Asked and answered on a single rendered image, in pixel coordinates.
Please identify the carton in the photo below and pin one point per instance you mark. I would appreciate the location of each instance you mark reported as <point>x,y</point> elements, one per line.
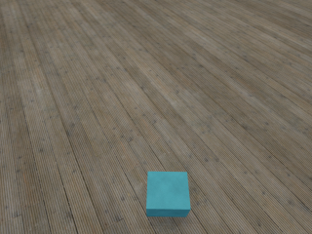
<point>167,194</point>

